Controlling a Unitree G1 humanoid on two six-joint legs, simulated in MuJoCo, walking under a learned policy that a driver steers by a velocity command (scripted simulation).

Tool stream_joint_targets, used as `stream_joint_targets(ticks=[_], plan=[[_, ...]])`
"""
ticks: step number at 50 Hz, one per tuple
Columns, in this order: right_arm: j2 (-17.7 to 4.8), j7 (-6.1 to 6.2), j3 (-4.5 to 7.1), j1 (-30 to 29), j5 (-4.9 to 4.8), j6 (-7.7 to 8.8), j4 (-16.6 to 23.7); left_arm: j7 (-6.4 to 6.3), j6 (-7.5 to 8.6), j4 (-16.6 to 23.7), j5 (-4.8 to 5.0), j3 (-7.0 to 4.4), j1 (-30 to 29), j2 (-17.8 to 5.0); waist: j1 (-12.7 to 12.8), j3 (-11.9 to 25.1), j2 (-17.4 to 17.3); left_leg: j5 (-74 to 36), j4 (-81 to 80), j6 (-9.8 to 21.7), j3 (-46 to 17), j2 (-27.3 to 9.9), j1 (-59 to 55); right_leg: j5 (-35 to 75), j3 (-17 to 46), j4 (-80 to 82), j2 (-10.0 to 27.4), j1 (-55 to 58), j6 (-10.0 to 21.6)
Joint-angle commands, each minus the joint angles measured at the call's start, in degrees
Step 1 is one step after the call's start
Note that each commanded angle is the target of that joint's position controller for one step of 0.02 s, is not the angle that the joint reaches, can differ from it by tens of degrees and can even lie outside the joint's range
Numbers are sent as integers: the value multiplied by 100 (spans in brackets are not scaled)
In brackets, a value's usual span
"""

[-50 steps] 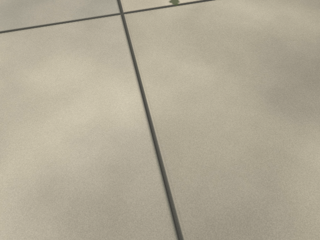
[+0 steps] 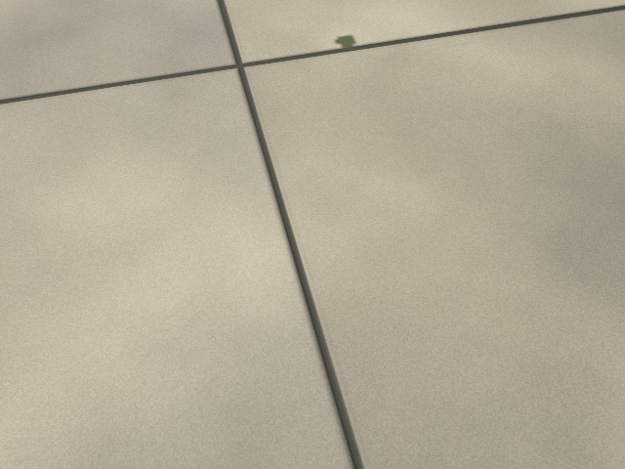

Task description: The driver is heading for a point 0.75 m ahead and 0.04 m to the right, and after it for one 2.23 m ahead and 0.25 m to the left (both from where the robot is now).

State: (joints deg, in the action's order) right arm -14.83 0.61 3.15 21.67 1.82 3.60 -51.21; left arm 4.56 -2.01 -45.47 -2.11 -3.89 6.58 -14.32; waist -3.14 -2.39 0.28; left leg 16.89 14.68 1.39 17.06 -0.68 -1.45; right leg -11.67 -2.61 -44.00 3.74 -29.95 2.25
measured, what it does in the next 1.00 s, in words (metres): walks ahead: right foot, then left foot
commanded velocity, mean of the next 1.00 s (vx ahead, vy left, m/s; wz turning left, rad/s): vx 0.47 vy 0.00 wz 0.04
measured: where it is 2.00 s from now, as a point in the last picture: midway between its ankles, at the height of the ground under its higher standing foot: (362, 376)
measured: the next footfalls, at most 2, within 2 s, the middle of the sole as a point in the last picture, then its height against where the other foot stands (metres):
right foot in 0.14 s outside the picture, level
left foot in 0.66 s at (336, 439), level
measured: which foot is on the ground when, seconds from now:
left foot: down 0.00-0.12, up 0.14-0.64, down 0.66-1.00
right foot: up 0.00-0.12, down 0.14-0.68, up 0.70-1.00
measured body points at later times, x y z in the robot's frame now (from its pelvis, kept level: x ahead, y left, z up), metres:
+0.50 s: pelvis +0.25 -0.09 +0.00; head +0.28 -0.10 +0.45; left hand +0.31 +0.18 -0.13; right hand +0.34 -0.36 -0.13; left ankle +0.43 +0.03 -0.68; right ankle +0.13 -0.12 -0.74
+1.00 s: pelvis +0.54 -0.09 +0.00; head +0.57 -0.08 +0.45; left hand +0.71 +0.16 -0.10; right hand +0.56 -0.38 -0.12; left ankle +0.49 -0.04 -0.74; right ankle +0.70 -0.27 -0.68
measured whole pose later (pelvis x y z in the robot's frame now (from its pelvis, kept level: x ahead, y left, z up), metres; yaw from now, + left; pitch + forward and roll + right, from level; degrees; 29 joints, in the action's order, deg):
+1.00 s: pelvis +0.54 -0.09 +0.00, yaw +6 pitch +1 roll +0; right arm -15.7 -0.8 3.8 22.3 -0.1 2.8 -50.3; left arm 1.1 2.0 -41.7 -2.6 0.1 5.3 -15.0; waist -3.2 -2.5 1.8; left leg 11.8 17.6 7.0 -5.7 9.0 6.2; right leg -6.0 3.8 -47.0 6.6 -37.9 -3.0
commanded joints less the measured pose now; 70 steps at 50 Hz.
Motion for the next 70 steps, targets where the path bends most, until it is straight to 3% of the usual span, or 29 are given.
stream_joint_targets(ticks=[1,4,6,7,8,9,11,13,15,27,30,32,33,34,35,36,38,39,44,50,53,57,58,59,60,61,63,65,70], plan=[[-759,-7,168,314,10,57,99,52,120,705,-17,22,-928,-208,-165,-410,-477,-1550,-420,842,-867,-1829,-408,-254,-288,314,-26,-838,195],[-950,8,198,225,-9,-9,44,23,135,733,-45,0,-725,-287,62,-171,-612,-3492,350,645,-393,-1737,-267,-731,-648,658,-404,109,489],[-1103,2,208,62,-112,-75,62,-95,223,384,-67,-121,525,-448,723,586,-386,-4856,2284,461,33,-1501,289,-478,-772,1237,-918,1911,772],[-1031,-14,170,-57,-98,-84,219,-209,263,45,-126,-295,1645,-880,1221,1246,134,-3523,3945,206,87,-1288,1489,-964,115,1664,-492,3519,1035],[-266,-121,2,-90,-37,-35,680,-312,274,100,-78,-446,1673,-1654,944,1508,1501,1407,5784,-166,-212,-416,3951,-1979,3150,2334,1341,4917,1633],[-748,-161,97,-718,13,31,906,-361,236,229,58,-446,1741,-1770,1163,1521,664,1384,6374,-208,-1517,-81,4729,-1631,4635,3106,1694,4784,1901],[-714,-186,70,-760,-109,131,890,-401,238,114,146,-294,1192,-1217,663,294,113,211,5695,-100,-1724,-621,4629,235,2807,2968,1258,3576,1568],[-678,-166,78,-318,54,9,686,-408,343,231,192,-174,651,-879,187,218,15,-35,5177,-178,-1768,-732,3839,1403,1923,3057,636,2808,1257],[-579,-209,57,-47,105,-165,579,-379,525,175,201,-90,725,-722,46,318,179,-88,4996,-265,-1663,-691,3478,2328,1588,3164,600,2498,1339],[-280,-385,-99,-2083,-46,-153,1112,-500,741,-510,85,84,1774,-652,640,-434,247,-1757,2366,192,-1336,-159,4058,3450,188,3692,621,3461,576],[-362,-338,-77,-1795,-27,-146,1057,-603,748,-593,42,101,1665,-797,409,-135,388,-1217,1976,511,-970,303,3231,5781,-106,2943,727,3848,388],[-577,-278,16,-761,-18,-125,752,-671,675,-608,-38,58,1568,-996,-47,460,566,-641,1846,754,-908,630,2314,6984,-215,1395,780,4051,301],[-706,-248,91,47,24,-77,506,-673,632,-561,-13,34,1445,-1096,-435,843,501,-805,1384,915,-1056,653,1300,6382,-335,164,705,3613,281],[-1117,-174,235,849,112,-82,357,-654,665,-362,36,84,1333,-999,-778,1388,17,-448,1253,1302,-2278,-291,-81,4376,-518,-1667,423,2417,251],[-1610,-145,400,611,26,-162,436,-530,735,-106,187,131,1617,-545,-235,1801,-1702,-855,714,2320,-5667,-1820,-1650,-1214,-338,-4057,-1082,-205,-133],[-1506,-217,406,253,-211,-160,447,-504,788,-40,43,126,1348,-824,-216,1754,-616,-1032,395,2423,-5876,-1795,-1520,-1271,776,-4393,-756,-838,13],[-867,-180,257,-203,-158,-166,465,-455,901,129,91,170,905,-768,82,440,281,-1437,77,2012,-4566,-1498,62,-670,730,-3522,-181,-867,13],[-711,-149,202,-294,-146,-134,436,-450,828,206,20,172,770,-703,243,189,408,-1690,-10,1813,-4206,-1214,617,-678,740,-3073,-24,-650,-53],[-943,-128,236,-215,-178,24,385,-386,453,393,-96,270,687,-483,449,98,-70,-2265,-351,1603,-3318,-558,1560,-323,383,-1670,147,-256,-446],[-1004,-112,294,401,-195,-36,345,-341,457,858,-21,321,-637,-470,-118,82,-353,-2306,-122,1155,-3409,-345,867,1029,294,121,-9,-643,-573],[-1021,-51,304,587,-136,-112,334,-374,531,1003,25,344,-941,-473,-232,111,-404,-3935,554,983,-3396,-315,514,949,226,625,-334,-471,-498],[-1129,22,340,59,-113,-142,564,-494,679,760,46,242,72,-825,309,516,-607,-4523,1727,466,-3692,-99,646,835,416,1724,-670,1210,-188],[-1076,-17,324,-143,-207,-87,644,-557,775,628,0,190,732,-1000,692,836,-394,-4068,2640,297,-3532,192,1058,1659,623,2152,-293,2281,-9],[-615,-20,196,-36,-330,-34,907,-642,803,600,-97,99,1524,-1438,858,1727,406,-1469,4242,125,-3019,501,1926,3524,1822,1760,1329,3794,326],[-496,72,188,932,-440,-109,994,-606,655,714,25,4,1340,-1686,376,2689,1605,2369,5655,51,-2362,1204,2881,5440,3525,1554,2797,4685,1295],[-921,124,238,996,-179,-238,707,-571,541,790,127,22,1067,-1219,304,2393,719,1911,6157,45,-2323,662,3193,4871,3483,1628,2556,4028,1437],[-857,11,266,208,-68,-367,769,-592,489,847,101,251,545,-462,259,1067,245,1261,5835,-107,-2201,343,3306,3857,1914,2088,1653,2757,999],[-722,-132,249,108,-9,-546,818,-634,476,779,84,215,436,-592,171,643,764,906,5665,-260,-2046,258,3075,3548,1158,2434,1233,2034,877],[-582,-226,202,-219,-46,-712,1071,-617,468,722,49,109,433,-733,66,740,739,455,5087,-289,-1882,165,2975,2909,554,2663,1306,1722,1024]])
